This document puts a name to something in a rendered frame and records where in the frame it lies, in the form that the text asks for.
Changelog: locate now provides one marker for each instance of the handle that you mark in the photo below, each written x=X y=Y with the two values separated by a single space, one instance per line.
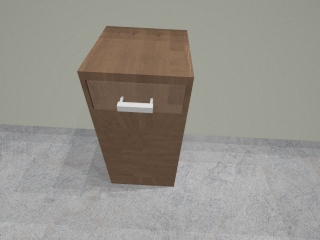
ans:
x=134 y=106

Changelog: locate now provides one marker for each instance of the cabinet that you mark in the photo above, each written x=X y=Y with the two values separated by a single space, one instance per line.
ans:
x=140 y=148

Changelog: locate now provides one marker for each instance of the drawer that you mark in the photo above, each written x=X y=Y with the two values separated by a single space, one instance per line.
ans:
x=167 y=98

